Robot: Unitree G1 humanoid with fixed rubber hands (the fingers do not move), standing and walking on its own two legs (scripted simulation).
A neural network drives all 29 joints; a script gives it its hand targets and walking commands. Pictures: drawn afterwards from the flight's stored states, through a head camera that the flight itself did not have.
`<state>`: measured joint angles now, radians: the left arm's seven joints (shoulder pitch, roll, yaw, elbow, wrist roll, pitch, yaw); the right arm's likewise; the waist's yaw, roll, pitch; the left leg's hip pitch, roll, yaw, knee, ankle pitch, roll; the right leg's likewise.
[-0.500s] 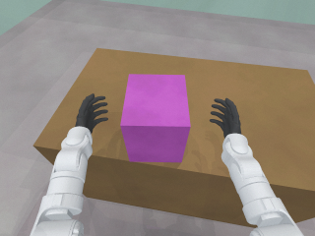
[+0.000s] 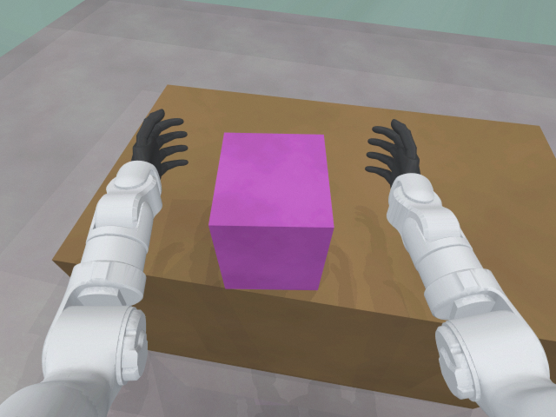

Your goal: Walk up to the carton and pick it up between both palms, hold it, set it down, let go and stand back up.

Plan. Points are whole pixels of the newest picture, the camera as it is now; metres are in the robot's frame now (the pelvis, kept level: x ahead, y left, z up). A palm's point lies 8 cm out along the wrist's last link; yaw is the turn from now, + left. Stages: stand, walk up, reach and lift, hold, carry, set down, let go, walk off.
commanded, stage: reach and lift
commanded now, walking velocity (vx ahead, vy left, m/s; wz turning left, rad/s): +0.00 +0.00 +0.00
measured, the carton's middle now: (272, 214) +0.45 +0.06 -0.02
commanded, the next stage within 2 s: none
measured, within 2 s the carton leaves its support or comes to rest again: neither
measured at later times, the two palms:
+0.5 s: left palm (153, 163) +0.43 +0.24 +0.11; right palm (392, 167) +0.44 -0.12 +0.12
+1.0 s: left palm (178, 206) +0.42 +0.22 +0.02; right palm (378, 211) +0.43 -0.12 +0.03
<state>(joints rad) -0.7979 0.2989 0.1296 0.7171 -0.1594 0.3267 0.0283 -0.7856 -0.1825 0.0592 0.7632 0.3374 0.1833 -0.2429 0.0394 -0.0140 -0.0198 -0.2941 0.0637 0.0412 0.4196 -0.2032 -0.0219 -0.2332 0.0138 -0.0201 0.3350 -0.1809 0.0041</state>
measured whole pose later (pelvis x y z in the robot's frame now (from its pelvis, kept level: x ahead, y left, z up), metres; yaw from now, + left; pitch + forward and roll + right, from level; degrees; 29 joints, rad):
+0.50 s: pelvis +0.00 +0.00 +0.00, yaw +1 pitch +10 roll -2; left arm -1.03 0.31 0.07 1.25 -0.17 0.02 0.02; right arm -0.99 -0.16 0.02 1.16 0.28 0.05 -0.18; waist 0.03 -0.03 -0.12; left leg -0.44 0.06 0.01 0.46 -0.20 -0.02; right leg -0.37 0.01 -0.04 0.37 -0.18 0.00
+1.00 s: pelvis -0.02 +0.01 -0.03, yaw +0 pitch +23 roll -2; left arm -1.06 0.24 0.03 1.51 -0.22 -0.35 0.05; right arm -0.96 -0.13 -0.04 1.30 0.21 -0.24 -0.13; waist 0.01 -0.02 -0.23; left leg -0.83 0.06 0.00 0.68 -0.25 -0.01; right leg -0.77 0.01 -0.04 0.61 -0.24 0.01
